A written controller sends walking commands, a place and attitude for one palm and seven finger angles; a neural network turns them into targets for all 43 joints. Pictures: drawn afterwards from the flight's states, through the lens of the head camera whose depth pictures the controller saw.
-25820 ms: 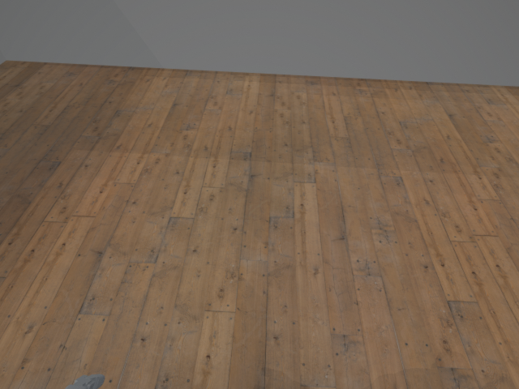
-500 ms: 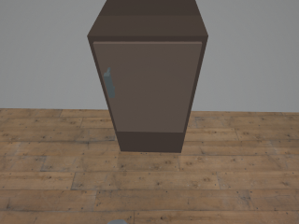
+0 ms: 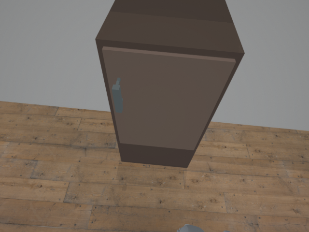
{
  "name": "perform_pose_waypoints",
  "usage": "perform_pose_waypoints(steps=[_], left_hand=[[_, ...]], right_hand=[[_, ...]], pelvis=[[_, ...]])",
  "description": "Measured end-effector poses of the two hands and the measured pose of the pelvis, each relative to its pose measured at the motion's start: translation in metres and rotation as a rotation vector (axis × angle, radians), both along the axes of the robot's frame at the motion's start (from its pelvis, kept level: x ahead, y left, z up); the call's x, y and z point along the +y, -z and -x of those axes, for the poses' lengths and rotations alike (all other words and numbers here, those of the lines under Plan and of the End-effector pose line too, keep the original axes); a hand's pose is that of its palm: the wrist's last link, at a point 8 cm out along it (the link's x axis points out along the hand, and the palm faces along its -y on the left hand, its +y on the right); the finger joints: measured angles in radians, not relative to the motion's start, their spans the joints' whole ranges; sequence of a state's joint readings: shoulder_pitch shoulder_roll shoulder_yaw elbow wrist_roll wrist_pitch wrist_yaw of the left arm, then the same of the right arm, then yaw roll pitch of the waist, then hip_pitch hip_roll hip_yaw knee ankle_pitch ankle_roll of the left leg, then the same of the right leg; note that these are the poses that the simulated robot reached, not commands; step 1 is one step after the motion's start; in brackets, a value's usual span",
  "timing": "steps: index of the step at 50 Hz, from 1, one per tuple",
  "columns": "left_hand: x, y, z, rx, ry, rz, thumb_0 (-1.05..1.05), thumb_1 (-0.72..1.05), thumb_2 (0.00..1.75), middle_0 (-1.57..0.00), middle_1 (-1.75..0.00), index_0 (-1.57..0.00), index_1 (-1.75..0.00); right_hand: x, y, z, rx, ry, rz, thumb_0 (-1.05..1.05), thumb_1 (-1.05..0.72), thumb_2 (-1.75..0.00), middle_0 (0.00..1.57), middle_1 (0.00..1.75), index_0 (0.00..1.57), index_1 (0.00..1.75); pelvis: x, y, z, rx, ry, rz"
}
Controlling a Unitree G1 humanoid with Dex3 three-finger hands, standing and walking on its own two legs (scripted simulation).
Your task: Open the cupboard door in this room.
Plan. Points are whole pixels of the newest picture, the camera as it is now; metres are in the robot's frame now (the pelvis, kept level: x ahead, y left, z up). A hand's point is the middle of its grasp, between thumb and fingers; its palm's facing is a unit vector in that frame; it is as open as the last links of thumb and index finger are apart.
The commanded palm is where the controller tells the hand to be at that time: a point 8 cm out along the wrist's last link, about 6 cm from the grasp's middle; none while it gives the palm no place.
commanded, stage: come to a stop and stand still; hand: left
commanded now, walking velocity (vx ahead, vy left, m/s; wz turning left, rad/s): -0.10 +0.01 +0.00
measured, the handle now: (119, 95) +0.56 +0.18 -0.04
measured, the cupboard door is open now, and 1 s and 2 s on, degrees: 0 0 0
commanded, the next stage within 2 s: look again from close up in 0.96 s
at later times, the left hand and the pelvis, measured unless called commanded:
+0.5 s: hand out of the picture +0.02 +0.14 -0.15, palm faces +0.09 -0.96 -0.27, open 7.4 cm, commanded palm none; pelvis -0.03 -0.06 +0.00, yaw +2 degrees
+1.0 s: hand out of the picture -0.06 +0.15 -0.18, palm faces +0.04 -0.99 -0.17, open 7.3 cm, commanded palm none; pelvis -0.04 -0.01 +0.00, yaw +1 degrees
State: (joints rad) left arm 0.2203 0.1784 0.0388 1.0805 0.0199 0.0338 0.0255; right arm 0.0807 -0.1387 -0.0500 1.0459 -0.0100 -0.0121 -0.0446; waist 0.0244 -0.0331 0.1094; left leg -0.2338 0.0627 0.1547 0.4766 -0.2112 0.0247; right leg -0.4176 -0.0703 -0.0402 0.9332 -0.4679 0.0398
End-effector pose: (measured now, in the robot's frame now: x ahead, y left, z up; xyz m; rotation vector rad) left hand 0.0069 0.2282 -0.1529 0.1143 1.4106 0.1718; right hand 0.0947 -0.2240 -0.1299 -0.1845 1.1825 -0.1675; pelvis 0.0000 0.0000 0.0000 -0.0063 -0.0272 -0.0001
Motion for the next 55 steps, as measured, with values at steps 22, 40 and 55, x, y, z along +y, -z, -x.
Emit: perform_pose_waypoints(steps=[22, 40, 55], left_hand=[[-0.049, -0.036, -0.017, -0.170, 0.015, -0.107, 0.00, 0.90, 0.90, -0.20, -0.30, -0.21, -0.30], [-0.007, -0.004, 0.073, 0.015, -0.040, -0.012, 0.01, 0.91, 0.90, -0.20, -0.30, -0.20, -0.30], [-0.024, -0.002, 0.068, 0.024, 0.014, 0.008, 0.01, 0.92, 0.90, -0.20, -0.30, -0.20, -0.30]], right_hand=[[-0.088, 0.022, 0.089, 0.212, 0.005, -0.048, 0.01, -0.91, -0.90, 0.20, 0.30, 0.19, 0.30], [-0.007, 0.007, 0.132, 0.203, 0.003, -0.031, 0.01, -0.91, -0.90, 0.20, 0.30, 0.19, 0.30], [0.004, 0.014, 0.146, 0.224, 0.038, -0.054, 0.01, -0.92, -0.90, 0.20, 0.30, 0.20, 0.30]], pelvis=[[-0.062, -0.003, 0.022, 0.014, -0.036, -0.056], [-0.014, -0.002, 0.044, 0.020, -0.032, -0.015], [-0.007, -0.001, 0.046, 0.016, -0.022, 0.002]])
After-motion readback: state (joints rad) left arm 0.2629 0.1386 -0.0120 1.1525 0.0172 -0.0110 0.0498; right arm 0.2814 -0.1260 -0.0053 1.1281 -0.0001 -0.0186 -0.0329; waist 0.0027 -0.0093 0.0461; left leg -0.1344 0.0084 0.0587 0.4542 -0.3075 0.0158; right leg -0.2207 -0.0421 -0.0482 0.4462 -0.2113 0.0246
